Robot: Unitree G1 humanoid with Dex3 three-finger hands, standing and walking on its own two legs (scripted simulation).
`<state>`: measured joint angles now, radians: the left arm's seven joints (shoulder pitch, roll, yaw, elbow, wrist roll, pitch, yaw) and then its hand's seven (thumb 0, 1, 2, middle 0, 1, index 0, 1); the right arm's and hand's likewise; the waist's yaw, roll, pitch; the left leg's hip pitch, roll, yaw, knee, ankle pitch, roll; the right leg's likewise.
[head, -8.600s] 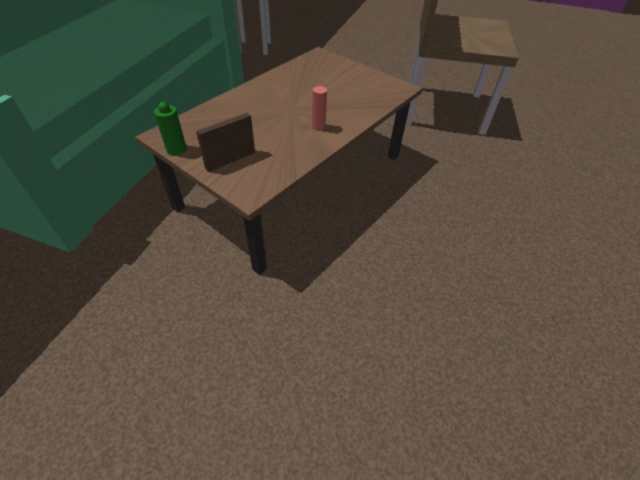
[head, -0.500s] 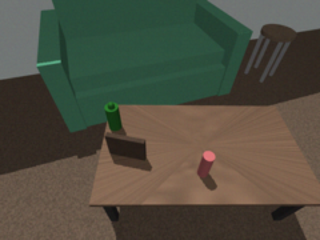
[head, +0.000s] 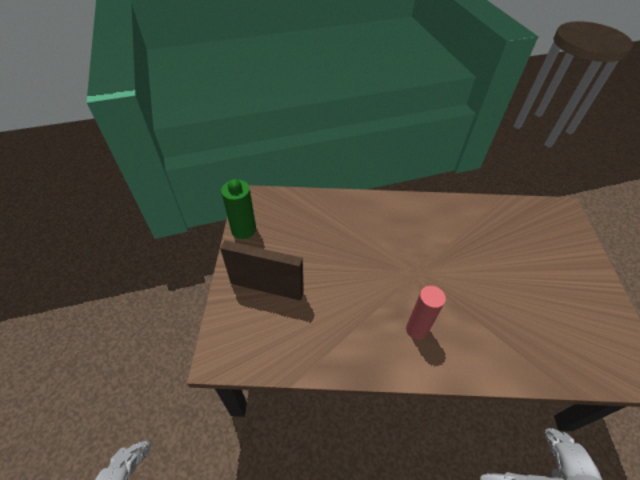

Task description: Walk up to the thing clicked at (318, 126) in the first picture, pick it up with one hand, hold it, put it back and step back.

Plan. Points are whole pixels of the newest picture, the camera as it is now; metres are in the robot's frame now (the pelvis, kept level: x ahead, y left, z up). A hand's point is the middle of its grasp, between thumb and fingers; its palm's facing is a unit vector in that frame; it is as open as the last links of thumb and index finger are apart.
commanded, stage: go down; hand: right
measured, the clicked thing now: (424, 314) +0.50 -0.22 -0.31
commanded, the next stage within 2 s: none
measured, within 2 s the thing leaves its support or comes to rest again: neither
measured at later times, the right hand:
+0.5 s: hand (529, 468) +0.18 -0.27 -0.13, palm faces +0.09 +0.93 -0.34, open 17.5 cm
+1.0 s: hand out of the picture +0.16 -0.28 -0.12, palm faces +0.11 +0.94 -0.33, open 17.3 cm
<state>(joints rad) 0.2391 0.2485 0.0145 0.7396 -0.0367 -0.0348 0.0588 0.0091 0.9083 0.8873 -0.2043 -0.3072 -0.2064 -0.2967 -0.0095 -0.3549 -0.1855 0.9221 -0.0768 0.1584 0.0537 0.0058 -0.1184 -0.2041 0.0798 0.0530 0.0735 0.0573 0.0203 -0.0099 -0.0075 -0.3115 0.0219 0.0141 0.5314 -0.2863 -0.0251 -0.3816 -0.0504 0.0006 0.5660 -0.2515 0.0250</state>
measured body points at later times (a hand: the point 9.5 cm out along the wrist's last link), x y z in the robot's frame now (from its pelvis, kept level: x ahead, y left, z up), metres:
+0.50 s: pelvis +0.03 +0.00 -0.02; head +0.06 -0.01 +0.42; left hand +0.17 +0.26 -0.12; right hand +0.17 -0.32 -0.11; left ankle -0.01 +0.14 -0.73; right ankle +0.02 -0.13 -0.73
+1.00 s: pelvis +0.02 +0.00 -0.04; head +0.06 -0.01 +0.41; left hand +0.17 +0.26 -0.12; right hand +0.16 -0.33 -0.10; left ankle -0.01 +0.14 -0.73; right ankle +0.02 -0.13 -0.73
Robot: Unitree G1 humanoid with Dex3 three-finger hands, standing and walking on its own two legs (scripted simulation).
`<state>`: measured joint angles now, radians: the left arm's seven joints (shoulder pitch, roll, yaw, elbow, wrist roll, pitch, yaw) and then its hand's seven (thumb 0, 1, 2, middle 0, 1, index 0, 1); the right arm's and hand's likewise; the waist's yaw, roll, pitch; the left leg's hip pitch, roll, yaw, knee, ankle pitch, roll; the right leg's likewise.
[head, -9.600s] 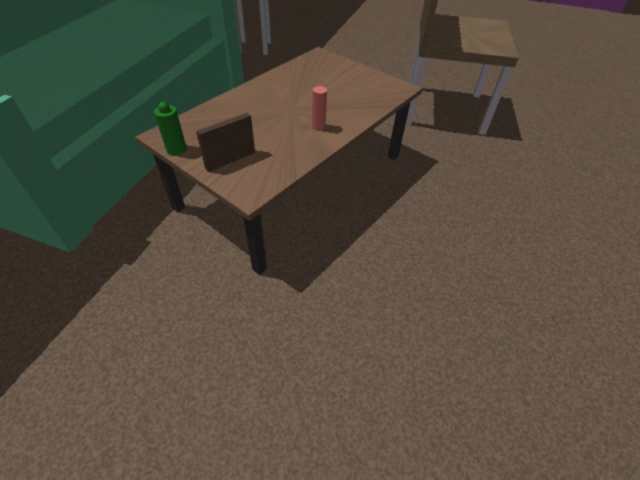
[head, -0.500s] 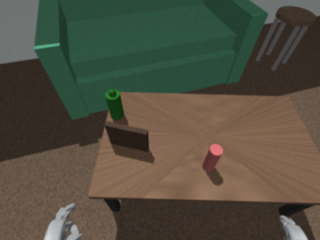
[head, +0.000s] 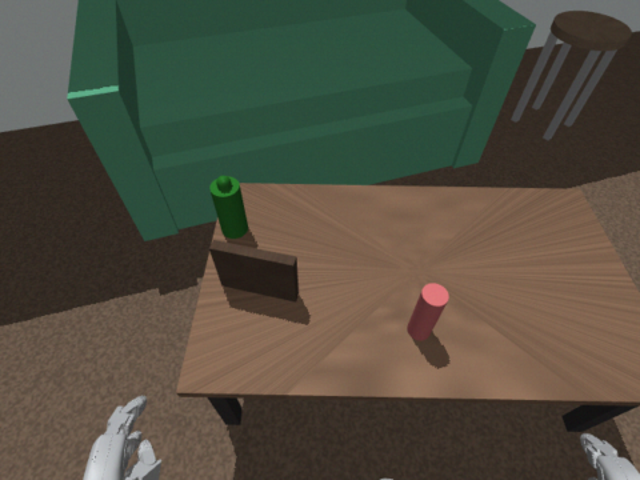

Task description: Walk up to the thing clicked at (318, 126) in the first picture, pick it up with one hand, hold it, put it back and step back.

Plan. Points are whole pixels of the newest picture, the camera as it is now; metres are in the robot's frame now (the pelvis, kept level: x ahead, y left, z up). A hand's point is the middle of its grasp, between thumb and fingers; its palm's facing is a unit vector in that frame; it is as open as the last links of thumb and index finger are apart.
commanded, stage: go down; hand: right
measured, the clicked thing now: (426, 313) +0.49 -0.20 -0.27
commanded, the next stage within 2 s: approach in 1.60 s
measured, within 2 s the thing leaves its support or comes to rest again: neither
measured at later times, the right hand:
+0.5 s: hand (584, 465) +0.18 -0.30 -0.06, palm faces +0.18 +0.93 -0.32, open 17.3 cm
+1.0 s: hand (600, 364) +0.29 -0.35 -0.02, palm faces +0.18 +0.97 -0.17, open 17.5 cm
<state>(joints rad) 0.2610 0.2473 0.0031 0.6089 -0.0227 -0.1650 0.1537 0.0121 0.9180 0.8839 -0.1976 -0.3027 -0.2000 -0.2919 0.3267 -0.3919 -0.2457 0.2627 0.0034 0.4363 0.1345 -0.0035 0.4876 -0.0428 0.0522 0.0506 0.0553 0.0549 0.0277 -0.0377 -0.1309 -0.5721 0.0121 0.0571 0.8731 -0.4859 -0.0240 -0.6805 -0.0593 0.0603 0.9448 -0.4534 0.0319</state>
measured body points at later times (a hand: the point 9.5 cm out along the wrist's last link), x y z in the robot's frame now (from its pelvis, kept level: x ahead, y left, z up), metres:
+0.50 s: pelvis -0.03 +0.00 -0.01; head +0.01 -0.02 +0.44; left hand +0.13 +0.25 -0.08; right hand +0.17 -0.35 -0.03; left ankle -0.03 +0.14 -0.69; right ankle +0.01 -0.13 -0.69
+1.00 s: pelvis -0.02 +0.00 -0.01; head +0.07 -0.02 +0.43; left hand +0.05 +0.29 -0.11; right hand +0.28 -0.40 -0.01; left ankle -0.03 +0.14 -0.69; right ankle +0.01 -0.13 -0.69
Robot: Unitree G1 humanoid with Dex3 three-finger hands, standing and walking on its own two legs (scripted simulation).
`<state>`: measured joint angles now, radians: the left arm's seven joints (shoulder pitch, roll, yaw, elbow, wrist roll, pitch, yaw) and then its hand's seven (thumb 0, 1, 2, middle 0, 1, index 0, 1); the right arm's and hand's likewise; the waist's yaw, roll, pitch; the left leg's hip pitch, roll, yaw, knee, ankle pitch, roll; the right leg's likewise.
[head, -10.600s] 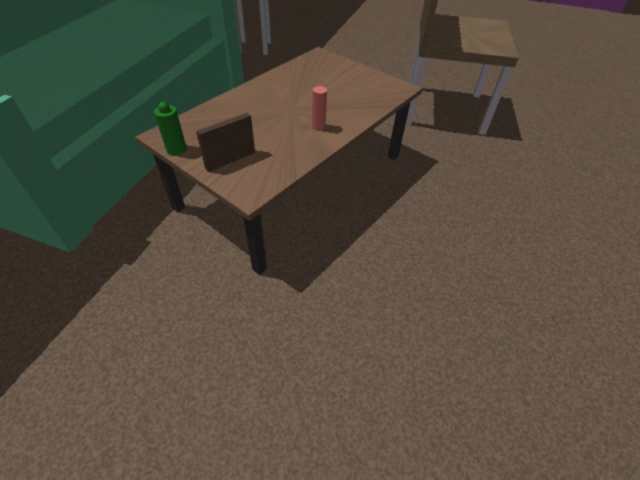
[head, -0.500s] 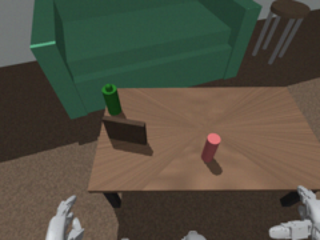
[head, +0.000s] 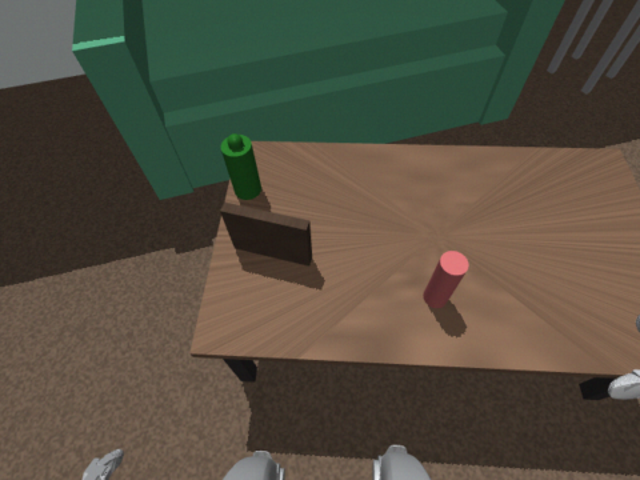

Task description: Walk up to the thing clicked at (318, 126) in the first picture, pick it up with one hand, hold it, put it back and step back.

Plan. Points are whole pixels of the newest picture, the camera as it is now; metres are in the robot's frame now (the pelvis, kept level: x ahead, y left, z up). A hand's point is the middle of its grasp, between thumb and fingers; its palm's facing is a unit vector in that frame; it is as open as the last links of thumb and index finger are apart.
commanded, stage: go down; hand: right
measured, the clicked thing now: (444, 281) +0.50 -0.21 -0.26
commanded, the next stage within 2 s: approach in 0.60 s
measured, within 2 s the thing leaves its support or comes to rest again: neither
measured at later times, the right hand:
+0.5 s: hand out of the picture +0.36 -0.38 +0.02, palm faces +0.20 +0.97 -0.11, open 17.6 cm
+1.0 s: hand (615, 274) +0.40 -0.37 -0.02, palm faces +0.17 +0.98 -0.05, open 17.7 cm
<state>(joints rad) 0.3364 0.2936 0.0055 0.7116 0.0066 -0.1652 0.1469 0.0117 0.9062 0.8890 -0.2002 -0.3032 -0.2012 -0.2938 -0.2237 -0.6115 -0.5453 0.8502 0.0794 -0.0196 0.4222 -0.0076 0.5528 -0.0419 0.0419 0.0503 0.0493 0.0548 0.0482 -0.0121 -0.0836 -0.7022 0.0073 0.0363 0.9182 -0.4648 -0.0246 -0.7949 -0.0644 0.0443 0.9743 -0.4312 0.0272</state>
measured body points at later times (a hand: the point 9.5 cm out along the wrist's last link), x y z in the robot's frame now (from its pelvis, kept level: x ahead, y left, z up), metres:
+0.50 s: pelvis +0.00 -0.01 -0.01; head +0.10 -0.04 +0.43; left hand +0.07 +0.28 -0.10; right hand +0.34 -0.43 +0.03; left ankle -0.01 +0.14 -0.68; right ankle +0.02 -0.13 -0.68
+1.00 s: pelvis -0.02 -0.01 -0.06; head +0.13 -0.06 +0.36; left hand +0.06 +0.28 -0.15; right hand +0.38 -0.42 -0.02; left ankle -0.01 +0.14 -0.68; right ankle +0.02 -0.13 -0.68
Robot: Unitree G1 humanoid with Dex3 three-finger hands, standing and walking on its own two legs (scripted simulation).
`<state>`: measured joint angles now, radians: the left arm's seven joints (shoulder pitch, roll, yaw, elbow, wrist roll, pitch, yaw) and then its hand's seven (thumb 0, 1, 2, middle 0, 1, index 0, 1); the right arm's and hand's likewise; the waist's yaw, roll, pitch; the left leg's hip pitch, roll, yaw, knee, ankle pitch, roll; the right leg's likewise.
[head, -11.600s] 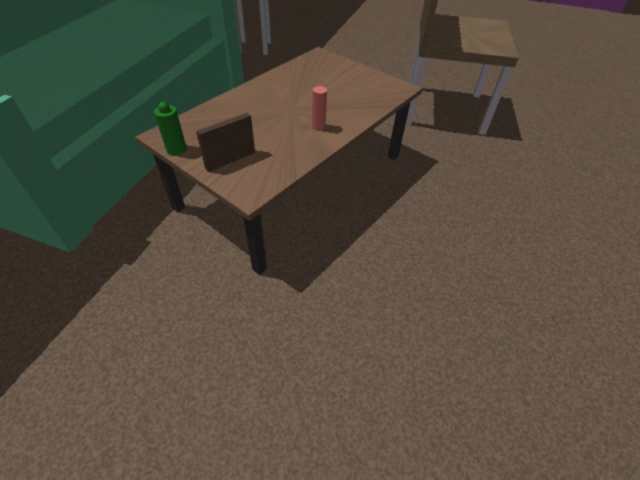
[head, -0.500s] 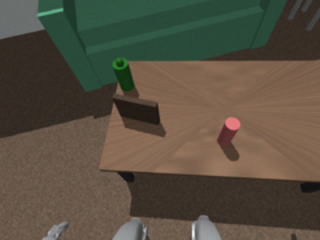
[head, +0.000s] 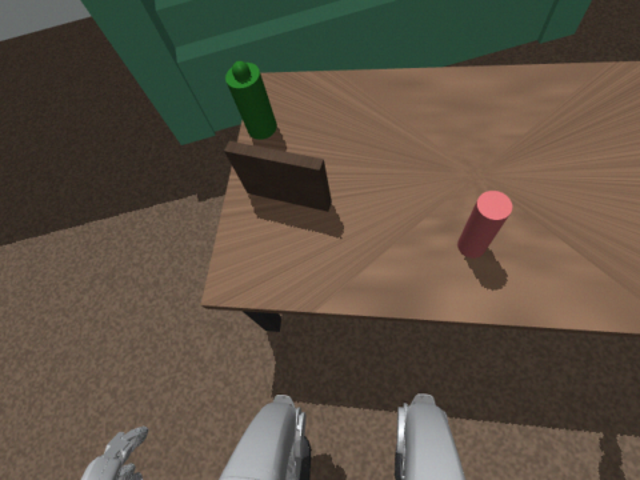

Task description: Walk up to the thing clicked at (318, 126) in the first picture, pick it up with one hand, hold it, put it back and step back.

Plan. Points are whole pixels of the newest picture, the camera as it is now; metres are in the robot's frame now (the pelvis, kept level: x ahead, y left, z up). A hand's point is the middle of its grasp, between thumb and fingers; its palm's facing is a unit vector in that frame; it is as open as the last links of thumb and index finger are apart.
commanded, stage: approach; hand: right
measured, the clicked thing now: (481, 227) +0.51 -0.22 -0.20
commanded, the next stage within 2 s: close in in 0.30 s
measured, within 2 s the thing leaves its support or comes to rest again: neither
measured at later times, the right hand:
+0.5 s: hand (538, 250) +0.47 -0.30 -0.20, palm faces +0.15 +0.99 -0.01, open 17.4 cm
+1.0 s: hand (498, 240) +0.48 -0.24 -0.19, palm faces +0.18 +0.98 -0.04, open 17.3 cm
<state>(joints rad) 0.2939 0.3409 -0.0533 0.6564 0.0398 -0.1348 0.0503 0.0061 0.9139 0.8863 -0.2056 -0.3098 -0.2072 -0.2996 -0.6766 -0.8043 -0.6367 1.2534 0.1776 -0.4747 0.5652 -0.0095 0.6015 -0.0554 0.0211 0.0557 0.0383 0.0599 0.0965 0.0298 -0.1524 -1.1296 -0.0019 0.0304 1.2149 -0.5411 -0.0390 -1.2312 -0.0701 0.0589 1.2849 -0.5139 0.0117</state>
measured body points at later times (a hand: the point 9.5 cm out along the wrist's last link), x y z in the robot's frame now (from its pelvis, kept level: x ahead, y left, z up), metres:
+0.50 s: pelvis -0.06 +0.01 -0.22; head +0.17 -0.04 +0.16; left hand +0.01 +0.28 -0.33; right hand +0.45 -0.35 -0.19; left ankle +0.01 +0.15 -0.62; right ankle +0.04 -0.12 -0.62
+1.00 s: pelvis -0.06 +0.02 -0.23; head +0.16 -0.01 +0.17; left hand +0.01 +0.30 -0.34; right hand +0.47 -0.30 -0.19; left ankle +0.01 +0.15 -0.62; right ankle +0.03 -0.12 -0.62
